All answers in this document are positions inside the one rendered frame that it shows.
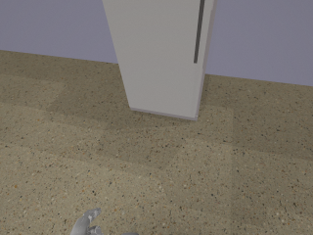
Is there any fridge door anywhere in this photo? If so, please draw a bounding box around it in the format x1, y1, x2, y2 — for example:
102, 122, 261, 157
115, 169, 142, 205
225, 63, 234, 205
102, 0, 213, 118

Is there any left robot hand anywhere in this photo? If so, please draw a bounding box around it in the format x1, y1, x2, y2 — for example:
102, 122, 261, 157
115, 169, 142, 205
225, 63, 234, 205
69, 208, 104, 235

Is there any handle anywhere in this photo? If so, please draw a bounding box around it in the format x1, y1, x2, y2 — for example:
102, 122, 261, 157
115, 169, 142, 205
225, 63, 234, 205
194, 0, 205, 64

